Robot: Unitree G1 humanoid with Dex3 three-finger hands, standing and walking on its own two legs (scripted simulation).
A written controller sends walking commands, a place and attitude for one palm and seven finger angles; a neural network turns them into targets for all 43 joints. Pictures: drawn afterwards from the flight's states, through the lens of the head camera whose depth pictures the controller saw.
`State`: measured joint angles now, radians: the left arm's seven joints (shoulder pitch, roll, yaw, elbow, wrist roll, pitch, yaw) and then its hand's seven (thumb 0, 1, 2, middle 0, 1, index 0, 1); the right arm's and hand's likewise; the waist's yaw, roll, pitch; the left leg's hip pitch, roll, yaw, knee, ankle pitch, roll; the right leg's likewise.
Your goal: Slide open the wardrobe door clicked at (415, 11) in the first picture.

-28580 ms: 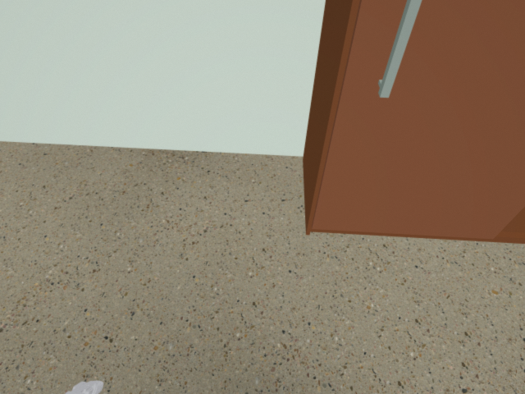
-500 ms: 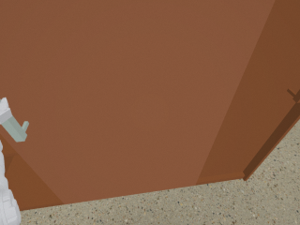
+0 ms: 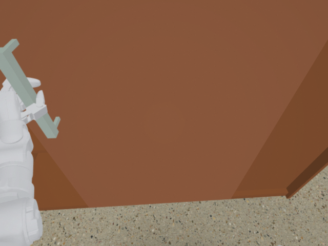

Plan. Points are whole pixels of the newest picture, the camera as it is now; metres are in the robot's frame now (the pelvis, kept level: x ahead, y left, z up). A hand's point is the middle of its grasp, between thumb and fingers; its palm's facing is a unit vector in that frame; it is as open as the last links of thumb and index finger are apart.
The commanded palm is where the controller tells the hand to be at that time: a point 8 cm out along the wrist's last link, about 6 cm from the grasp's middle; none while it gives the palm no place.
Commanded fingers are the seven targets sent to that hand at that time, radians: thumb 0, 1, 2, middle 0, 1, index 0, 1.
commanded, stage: stop walking and hold the door there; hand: left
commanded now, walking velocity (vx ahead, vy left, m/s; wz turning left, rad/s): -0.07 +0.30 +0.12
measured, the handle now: (35, 94) +0.43 +0.35 +0.16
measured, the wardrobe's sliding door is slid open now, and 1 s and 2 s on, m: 0.44 0.44 0.44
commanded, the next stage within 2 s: loosen the grip on the handle in 1.26 s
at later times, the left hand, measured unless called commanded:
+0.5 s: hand (38, 106) +0.39 +0.32 +0.15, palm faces +0.29 -0.94 -0.16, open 5.9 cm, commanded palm +0.36 +0.34 +0.14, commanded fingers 0.00 0.90 0.90 -0.45 -1.40 -0.45 -1.40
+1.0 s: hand (39, 107) +0.39 +0.31 +0.16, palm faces +0.24 -0.97 -0.07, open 6.0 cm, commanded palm +0.36 +0.32 +0.14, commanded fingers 0.00 0.90 0.90 -0.45 -1.40 -0.45 -1.40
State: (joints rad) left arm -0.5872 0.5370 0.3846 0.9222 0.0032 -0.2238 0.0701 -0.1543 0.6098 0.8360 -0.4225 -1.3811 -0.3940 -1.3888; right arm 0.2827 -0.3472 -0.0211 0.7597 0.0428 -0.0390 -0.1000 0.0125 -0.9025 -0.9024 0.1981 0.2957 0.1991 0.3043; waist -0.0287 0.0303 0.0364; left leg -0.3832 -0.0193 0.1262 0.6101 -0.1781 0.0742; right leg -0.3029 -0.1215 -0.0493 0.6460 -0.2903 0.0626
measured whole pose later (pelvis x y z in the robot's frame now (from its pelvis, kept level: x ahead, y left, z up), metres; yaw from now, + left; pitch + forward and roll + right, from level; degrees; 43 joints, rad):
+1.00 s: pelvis -0.01 +0.13 +0.01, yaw +5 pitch -1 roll -1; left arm -0.54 0.19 0.05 0.30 -0.08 -0.07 0.14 -0.04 0.75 0.78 -0.44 -1.40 -0.24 -1.40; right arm 0.12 -0.22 0.03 0.65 0.02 -0.10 -0.05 0.01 -0.90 -0.90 0.20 0.30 0.20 0.30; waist 0.06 0.02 0.16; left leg -0.31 0.08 0.06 0.57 -0.25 -0.01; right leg -0.29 -0.02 -0.04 0.69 -0.40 0.01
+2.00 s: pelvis -0.04 +0.12 +0.00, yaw +0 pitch +4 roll +0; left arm -0.64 0.32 0.24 0.77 -0.04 -0.27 0.10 -0.01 -0.53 0.21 -0.31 -1.21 -0.28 -1.19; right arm 0.37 -0.26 0.00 0.72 0.02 -0.15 -0.04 0.01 -0.90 -0.90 0.20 0.30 0.20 0.30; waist -0.06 0.00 -0.04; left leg -0.49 0.03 0.00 0.67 -0.26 -0.01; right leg -0.45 0.00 0.02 0.68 -0.29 0.01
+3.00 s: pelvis -0.01 +0.12 +0.00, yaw +2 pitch +2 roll -1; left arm -0.15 0.32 0.33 0.22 -0.17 -0.13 -0.07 -0.01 -0.55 0.20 -0.25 -1.15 -0.26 -1.15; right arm 0.29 -0.25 0.02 0.64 0.03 -0.13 -0.07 0.01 -0.90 -0.90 0.20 0.30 0.20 0.30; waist 0.03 0.03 -0.07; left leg -0.41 0.03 -0.02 0.68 -0.31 -0.01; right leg -0.35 0.00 0.00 0.66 -0.35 0.02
